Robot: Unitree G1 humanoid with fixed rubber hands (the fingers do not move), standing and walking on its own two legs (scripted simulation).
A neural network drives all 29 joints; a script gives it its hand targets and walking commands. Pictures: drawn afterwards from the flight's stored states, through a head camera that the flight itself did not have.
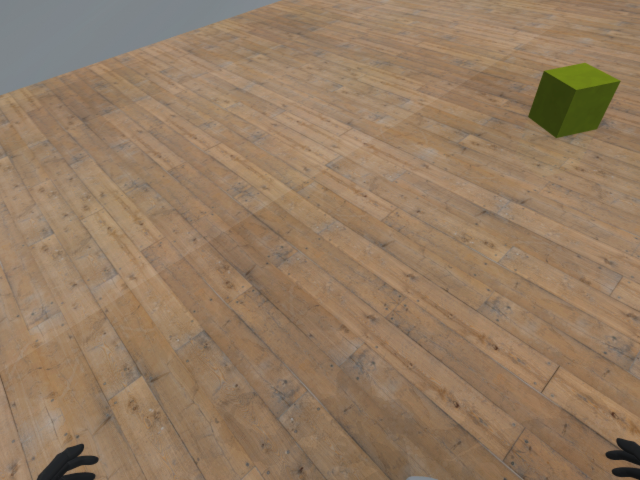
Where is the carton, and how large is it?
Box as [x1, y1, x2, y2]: [528, 63, 620, 137]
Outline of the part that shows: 620,81 586,63 546,70 543,72 528,116 555,137 594,129 597,127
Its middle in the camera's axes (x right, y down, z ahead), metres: +1.38 -0.74 +2.08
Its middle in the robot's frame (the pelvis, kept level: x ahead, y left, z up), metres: +2.00 -1.32 -0.61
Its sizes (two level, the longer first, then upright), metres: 0.250 0.246 0.270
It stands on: the floor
